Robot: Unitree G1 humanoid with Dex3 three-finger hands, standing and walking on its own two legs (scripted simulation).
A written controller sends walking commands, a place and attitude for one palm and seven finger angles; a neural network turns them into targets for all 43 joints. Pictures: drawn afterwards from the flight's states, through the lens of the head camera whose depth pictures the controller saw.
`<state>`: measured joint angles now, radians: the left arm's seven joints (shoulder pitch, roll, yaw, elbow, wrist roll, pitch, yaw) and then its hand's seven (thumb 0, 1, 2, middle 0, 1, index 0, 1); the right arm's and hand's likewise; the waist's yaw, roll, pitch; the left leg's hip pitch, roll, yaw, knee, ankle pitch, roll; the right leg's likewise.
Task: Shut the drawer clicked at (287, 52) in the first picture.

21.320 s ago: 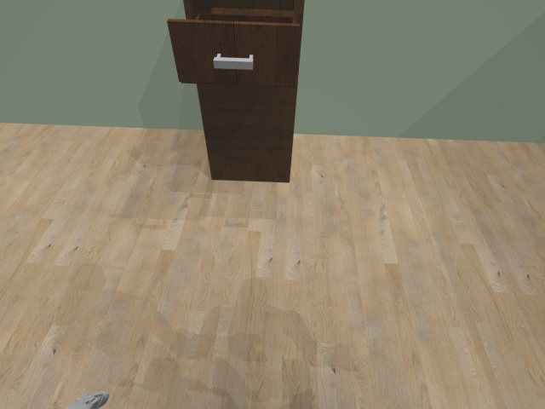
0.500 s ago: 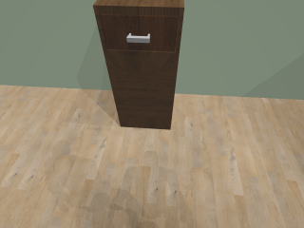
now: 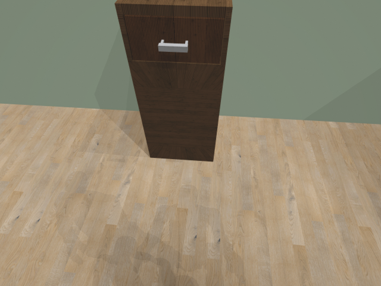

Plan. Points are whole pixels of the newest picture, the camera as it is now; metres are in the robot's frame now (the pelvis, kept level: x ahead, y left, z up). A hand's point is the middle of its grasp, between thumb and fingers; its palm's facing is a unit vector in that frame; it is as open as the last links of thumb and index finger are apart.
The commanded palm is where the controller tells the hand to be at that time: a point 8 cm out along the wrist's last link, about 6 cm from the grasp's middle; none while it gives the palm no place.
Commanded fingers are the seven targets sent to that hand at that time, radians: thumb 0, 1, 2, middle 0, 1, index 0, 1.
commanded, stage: stand and wait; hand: left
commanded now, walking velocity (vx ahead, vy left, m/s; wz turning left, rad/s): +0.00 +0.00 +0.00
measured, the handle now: (173, 45) +0.94 +0.11 +0.03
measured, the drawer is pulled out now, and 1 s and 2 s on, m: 0.00 0.00 0.00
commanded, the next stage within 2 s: none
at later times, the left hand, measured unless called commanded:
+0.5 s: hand out of the picture +0.06 +0.21 -0.17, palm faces +0.00 -0.97 -0.26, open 7.3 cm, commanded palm none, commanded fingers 0.00 0.90 0.90 -0.20 -0.30 -0.20 -0.30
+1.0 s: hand out of the picture +0.07 +0.21 -0.16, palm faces +0.00 -0.96 -0.28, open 7.3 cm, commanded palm none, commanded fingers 0.00 0.90 0.90 -0.20 -0.30 -0.20 -0.30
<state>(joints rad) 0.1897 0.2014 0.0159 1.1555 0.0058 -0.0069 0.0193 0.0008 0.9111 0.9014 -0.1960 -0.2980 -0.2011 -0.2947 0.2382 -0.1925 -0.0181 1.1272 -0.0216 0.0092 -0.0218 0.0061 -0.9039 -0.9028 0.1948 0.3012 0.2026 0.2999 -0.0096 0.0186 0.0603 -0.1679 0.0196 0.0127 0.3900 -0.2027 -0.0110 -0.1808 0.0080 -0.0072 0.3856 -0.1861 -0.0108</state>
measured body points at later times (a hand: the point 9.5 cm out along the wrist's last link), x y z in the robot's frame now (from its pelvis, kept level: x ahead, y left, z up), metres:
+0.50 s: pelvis +0.01 +0.00 +0.00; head +0.03 -0.01 +0.45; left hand +0.06 +0.26 -0.15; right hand +0.03 -0.25 -0.16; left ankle +0.00 +0.13 -0.74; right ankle +0.01 -0.11 -0.74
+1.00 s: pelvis +0.02 +0.00 +0.00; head +0.04 -0.01 +0.45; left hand +0.07 +0.26 -0.14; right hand +0.05 -0.27 -0.15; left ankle +0.00 +0.13 -0.74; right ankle +0.01 -0.11 -0.74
